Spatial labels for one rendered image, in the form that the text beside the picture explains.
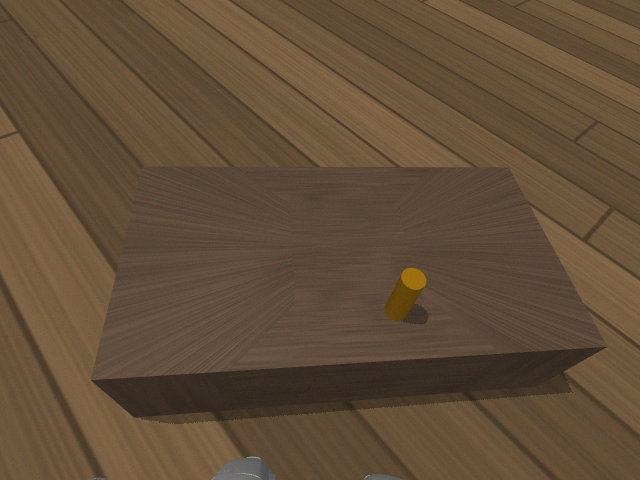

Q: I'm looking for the can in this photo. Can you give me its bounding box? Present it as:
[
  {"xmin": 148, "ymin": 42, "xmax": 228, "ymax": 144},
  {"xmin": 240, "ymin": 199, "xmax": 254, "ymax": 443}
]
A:
[{"xmin": 385, "ymin": 268, "xmax": 426, "ymax": 321}]

